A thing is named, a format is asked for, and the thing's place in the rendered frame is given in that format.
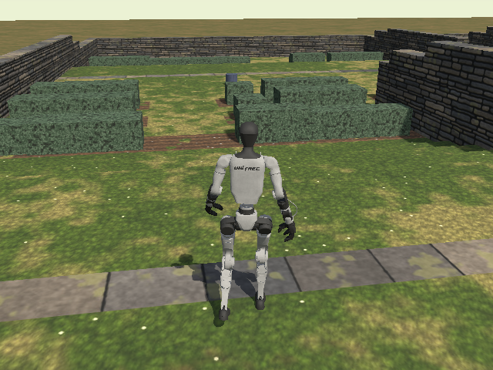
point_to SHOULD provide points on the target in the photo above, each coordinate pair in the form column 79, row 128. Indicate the left robot upper arm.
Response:
column 219, row 173

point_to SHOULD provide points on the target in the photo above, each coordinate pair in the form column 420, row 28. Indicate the robot head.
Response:
column 248, row 133

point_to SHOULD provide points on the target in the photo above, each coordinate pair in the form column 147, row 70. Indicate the right robot thigh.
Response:
column 264, row 228

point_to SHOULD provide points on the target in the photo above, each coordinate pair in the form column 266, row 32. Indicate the right robot upper arm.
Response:
column 275, row 176

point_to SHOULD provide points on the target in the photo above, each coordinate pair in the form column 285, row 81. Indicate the right robot forearm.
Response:
column 285, row 209

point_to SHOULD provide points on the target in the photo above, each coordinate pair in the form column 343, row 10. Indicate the robot left hand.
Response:
column 209, row 211

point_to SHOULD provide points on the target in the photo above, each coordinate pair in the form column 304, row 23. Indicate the left robot forearm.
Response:
column 211, row 199

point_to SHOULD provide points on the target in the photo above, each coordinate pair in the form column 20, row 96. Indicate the robot right hand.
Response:
column 291, row 230

